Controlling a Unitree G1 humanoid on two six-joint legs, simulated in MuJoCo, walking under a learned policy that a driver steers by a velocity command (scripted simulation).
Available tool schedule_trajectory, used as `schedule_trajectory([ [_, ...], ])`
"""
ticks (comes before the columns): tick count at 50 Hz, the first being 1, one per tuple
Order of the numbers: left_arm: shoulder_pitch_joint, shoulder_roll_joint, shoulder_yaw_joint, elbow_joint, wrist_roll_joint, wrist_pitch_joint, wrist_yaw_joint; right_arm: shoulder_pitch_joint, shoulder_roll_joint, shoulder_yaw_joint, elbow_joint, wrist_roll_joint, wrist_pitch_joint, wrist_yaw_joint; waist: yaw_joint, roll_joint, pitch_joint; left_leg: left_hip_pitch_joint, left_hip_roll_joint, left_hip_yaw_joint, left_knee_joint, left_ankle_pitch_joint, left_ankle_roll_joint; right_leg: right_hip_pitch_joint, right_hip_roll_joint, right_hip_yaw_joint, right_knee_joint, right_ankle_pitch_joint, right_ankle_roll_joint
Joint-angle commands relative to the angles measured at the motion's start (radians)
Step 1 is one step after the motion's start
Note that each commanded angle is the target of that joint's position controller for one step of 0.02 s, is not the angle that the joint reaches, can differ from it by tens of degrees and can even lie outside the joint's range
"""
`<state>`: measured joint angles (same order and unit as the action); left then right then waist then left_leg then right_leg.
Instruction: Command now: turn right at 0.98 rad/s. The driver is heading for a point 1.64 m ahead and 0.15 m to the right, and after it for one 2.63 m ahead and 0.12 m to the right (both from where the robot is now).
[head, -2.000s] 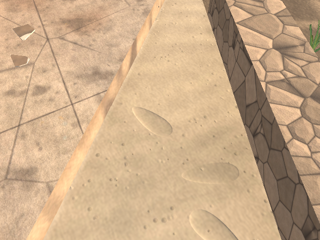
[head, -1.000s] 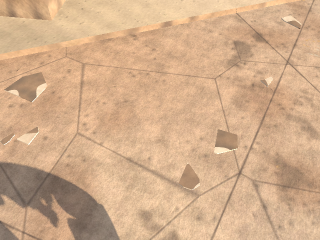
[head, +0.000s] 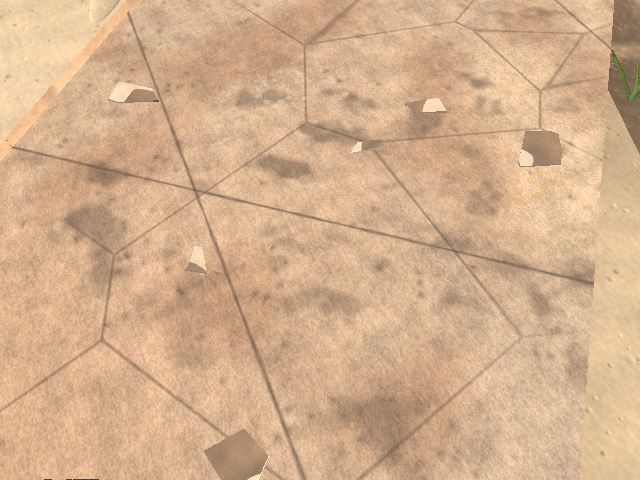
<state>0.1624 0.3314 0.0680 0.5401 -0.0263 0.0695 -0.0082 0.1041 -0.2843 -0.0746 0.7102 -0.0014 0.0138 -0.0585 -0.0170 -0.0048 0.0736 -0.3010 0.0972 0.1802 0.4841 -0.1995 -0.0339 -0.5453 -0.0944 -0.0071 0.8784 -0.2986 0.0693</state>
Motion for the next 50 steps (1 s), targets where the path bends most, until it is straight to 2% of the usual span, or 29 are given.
schedule_trajectory([
  [1,0.081,0.082,0.042,-0.05,0.004,0.007,-0.01,-0.066,-0.171,-0.053,-0.055,0.022,-0.024,0.017,0.048,0.152,-0.197,0.083,0.233,-0.092,-0.063,0.184,0.164,0.217,0.033,-0.069,-0.186,0.067,-0.062],
  [2,0.106,0.09,0.055,-0.041,0.009,0.009,-0.003,-0.043,-0.141,-0.048,-0.043,0.028,-0.026,0.022,0.058,0.121,-0.198,0.05,0.208,-0.062,0.008,0.084,0.119,0.291,0.062,-0.072,-0.254,0.094,-0.095],
  [3,0.168,0.132,0.077,-0.024,0.017,0.006,0.007,0.008,-0.097,-0.039,-0.019,0.021,-0.02,0.03,0.075,-0.001,-0.177,-0.054,0.146,-0.009,0.182,-0.057,0.06,0.403,0.056,0.009,-0.363,0.195,-0.146],
  [4,0.193,0.294,0.115,-0.053,0.024,-0.006,0.025,0.027,-0.06,-0.03,-0.059,-0.02,-0.01,0.034,0.036,-0.369,-0.123,-0.399,-0.007,0.055,0.558,-0.442,-0.047,0.54,-0.205,0.441,-0.447,0.561,-0.287],
  [5,0.177,0.303,0.106,-0.083,0.063,-0.038,0.014,-0.124,-0.084,-0.03,-0.121,-0.026,-0.018,0.021,0.108,-0.336,-0.233,-0.494,-0.097,-0.196,0.739,-0.473,-0.036,0.483,-0.278,0.65,-0.534,0.487,-0.438],
  [6,0.143,0.266,0.095,-0.081,0.069,-0.061,0.007,-0.155,-0.113,-0.037,-0.121,0.0,-0.022,0.013,0.099,-0.23,-0.217,-0.504,-0.087,-0.252,0.779,-0.385,0.0,0.465,-0.244,0.573,-0.559,0.362,-0.402],
  [8,0.036,0.175,0.07,-0.086,0.019,-0.064,0.027,-0.099,-0.119,-0.042,-0.081,-0.004,-0.024,-0.003,0.029,-0.124,-0.178,-0.48,-0.065,-0.279,0.699,-0.203,0.024,0.404,-0.149,0.453,-0.536,0.209,-0.281],
  [10,-0.024,0.144,0.056,-0.104,0.017,-0.05,0.045,-0.064,-0.112,-0.043,-0.064,-0.016,-0.025,0.002,-0.006,-0.142,-0.204,-0.376,-0.096,-0.263,0.675,-0.114,0.007,0.315,-0.087,0.397,-0.515,0.24,-0.253],
  [15,-0.011,0.14,0.06,-0.098,0.014,-0.039,0.062,-0.082,-0.059,-0.02,-0.06,0.0,-0.024,0.02,0.007,-0.136,-0.21,-0.303,-0.17,-0.29,0.429,-0.08,-0.016,0.316,-0.034,0.454,-0.5,0.203,-0.247],
  [22,-0.024,0.112,0.042,-0.092,0.026,-0.025,0.039,-0.054,-0.078,-0.012,-0.053,0.009,-0.027,0.044,0.048,-0.19,-0.213,-0.106,-0.14,-0.269,0.223,-0.147,-0.001,0.308,-0.043,0.543,-0.464,0.25,-0.262],
  [24,-0.049,0.105,0.036,-0.091,0.017,-0.02,0.037,-0.007,-0.076,-0.014,-0.045,0.008,-0.034,0.053,0.016,-0.174,-0.2,0.002,-0.132,-0.248,0.055,-0.064,0.028,0.286,-0.014,0.55,-0.437,0.239,-0.243],
  [25,-0.036,0.094,0.033,-0.085,0.013,-0.019,0.038,0.013,-0.086,-0.017,-0.041,-0.002,-0.035,0.057,0.008,-0.136,-0.193,0.079,-0.101,-0.263,-0.033,0.019,0.052,0.248,0.021,0.526,-0.408,0.16,-0.21],
  [26,0.001,0.057,0.023,-0.082,0.023,-0.022,0.036,0.021,-0.134,-0.024,-0.052,-0.025,-0.035,0.056,0.033,0.03,-0.195,0.149,0.055,-0.419,-0.109,0.107,0.108,0.17,0.107,0.429,-0.257,-0.049,-0.153],
  [27,0.007,0.075,0.029,-0.105,0.013,-0.033,0.036,0.015,-0.195,-0.036,-0.043,-0.039,-0.029,0.051,0.065,0.276,-0.125,0.108,0.219,-0.623,-0.181,0.252,0.274,0.033,0.267,0.22,-0.084,-0.27,-0.084],
  [28,-0.029,0.143,0.051,-0.099,0.026,-0.047,0.04,-0.002,-0.167,-0.035,-0.067,-0.047,-0.034,0.044,0.023,0.26,-0.12,0.048,0.301,-0.729,-0.213,0.186,0.361,-0.004,0.22,0.211,0.153,-0.323,-0.036],
  [29,-0.034,0.165,0.063,-0.08,0.017,-0.049,0.037,-0.033,-0.135,-0.026,-0.08,-0.032,-0.031,0.034,0.026,0.178,-0.108,0.042,0.252,-0.657,-0.199,0.119,0.335,-0.018,0.205,0.219,0.268,-0.26,-0.023],
  [31,-0.006,0.097,0.047,-0.041,0.022,-0.033,0.039,-0.07,-0.087,-0.005,-0.087,0.0,-0.023,0.021,0.034,0.111,-0.088,0.062,0.15,-0.52,-0.171,0.095,0.261,-0.029,0.2,0.21,0.338,-0.165,0.008],
  [34,-0.015,0.002,0.013,-0.031,0.016,-0.029,0.035,-0.037,-0.046,0.015,-0.074,-0.004,-0.012,0.022,0.021,0.127,-0.107,0.114,0.068,-0.383,-0.145,0.184,0.236,0.029,0.172,0.137,0.179,-0.125,0.03],
  [36,-0.053,-0.042,-0.009,-0.036,0.018,-0.034,0.03,-0.009,-0.056,0.013,-0.061,-0.003,-0.003,0.025,-0.007,0.181,-0.134,0.144,0.045,-0.349,-0.127,0.182,0.229,0.131,0.125,0.074,-0.056,-0.144,0.033],
  [38,-0.049,-0.023,-0.003,-0.024,0.009,-0.037,0.026,0.044,-0.097,0.002,-0.046,0.001,0.005,0.027,-0.03,0.215,-0.141,0.163,0.072,-0.385,-0.108,0.186,0.246,0.207,0.122,0.033,-0.231,-0.146,0.027],
  [40,0.006,-0.015,0.003,0.015,0.01,-0.04,0.025,0.059,-0.096,0.006,-0.037,0.017,0.005,0.028,-0.001,0.191,-0.128,0.126,0.069,-0.391,-0.081,0.203,0.226,0.331,0.134,0.01,-0.491,0.061,-0.003],
  [41,0.013,-0.022,-0.003,0.021,0.026,-0.042,0.027,0.091,-0.066,0.018,-0.023,0.016,-0.004,0.032,-0.002,0.163,-0.13,0.063,0.061,-0.415,-0.087,0.206,0.192,0.436,0.108,0.062,-0.57,0.148,-0.03],
  [42,0.029,0.025,0.004,0.012,0.04,-0.043,0.036,0.097,-0.062,0.022,-0.024,0.007,-0.02,0.042,-0.004,0.086,-0.148,-0.018,0.042,-0.4,-0.059,0.186,0.142,0.542,0.035,0.123,-0.528,0.285,-0.06],
  [43,0.028,0.114,0.03,0.03,0.048,-0.04,0.042,0.087,-0.073,0.018,-0.048,0.007,-0.037,0.053,-0.036,-0.096,-0.15,-0.081,-0.042,-0.306,-0.031,0.075,0.093,0.523,-0.01,0.141,-0.422,0.317,-0.124],
  [45,0.085,0.068,0.032,0.029,0.058,-0.046,0.039,-0.018,-0.103,0.009,-0.065,0.026,-0.038,0.053,0.058,-0.151,-0.17,-0.127,-0.133,-0.205,0.142,-0.141,0.042,0.482,-0.053,0.193,-0.509,-0.056,-0.181],
  [46,0.143,0.1,0.044,0.038,0.047,-0.053,0.042,-0.032,-0.101,0.001,-0.075,0.041,-0.03,0.052,0.09,-0.211,-0.142,-0.244,-0.154,-0.147,0.275,-0.264,0.046,0.504,-0.131,0.301,-0.595,-0.383,-0.225],
  [47,0.186,0.13,0.053,0.05,0.034,-0.07,0.045,-0.091,-0.118,-0.005,-0.11,0.048,-0.026,0.055,0.13,-0.259,-0.062,-0.4,-0.101,-0.161,0.452,-0.316,0.052,0.493,-0.254,0.456,-0.698,-0.546,-0.279],
  [48,0.201,0.121,0.047,0.063,0.034,-0.095,0.052,-0.108,-0.114,-0.013,-0.129,0.052,-0.024,0.06,0.118,-0.222,0.009,-0.534,-0.049,-0.233,0.604,-0.321,0.065,0.497,-0.31,0.533,-0.735,-0.58,-0.304],
  [50,0.149,0.068,0.032,0.061,0.017,-0.133,0.056,-0.036,-0.078,-0.013,-0.111,0.052,-0.03,0.07,0.065,-0.153,0.029,-0.66,-0.013,-0.288,0.699,-0.222,0.067,0.576,-0.29,0.445,-0.735,-0.47,-0.262],
])
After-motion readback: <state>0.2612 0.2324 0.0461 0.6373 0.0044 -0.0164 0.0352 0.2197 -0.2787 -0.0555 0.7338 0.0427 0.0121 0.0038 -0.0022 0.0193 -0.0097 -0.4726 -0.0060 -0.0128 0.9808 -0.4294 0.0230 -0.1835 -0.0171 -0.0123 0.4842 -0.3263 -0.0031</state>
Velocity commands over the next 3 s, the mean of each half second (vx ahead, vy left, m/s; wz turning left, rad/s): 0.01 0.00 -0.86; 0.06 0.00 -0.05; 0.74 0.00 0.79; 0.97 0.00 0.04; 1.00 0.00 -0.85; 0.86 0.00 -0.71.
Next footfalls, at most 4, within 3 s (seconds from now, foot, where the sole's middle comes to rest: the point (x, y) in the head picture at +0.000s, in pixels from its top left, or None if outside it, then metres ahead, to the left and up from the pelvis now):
0.06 right None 0.08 -0.14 -0.77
0.52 left None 0.11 0.07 -0.77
0.84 right None -0.04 -0.14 -0.77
1.28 left None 0.25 0.11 -0.77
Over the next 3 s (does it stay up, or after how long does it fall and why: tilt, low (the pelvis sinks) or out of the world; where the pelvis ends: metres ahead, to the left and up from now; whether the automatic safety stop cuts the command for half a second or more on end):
stays up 1.66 -0.05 -0.02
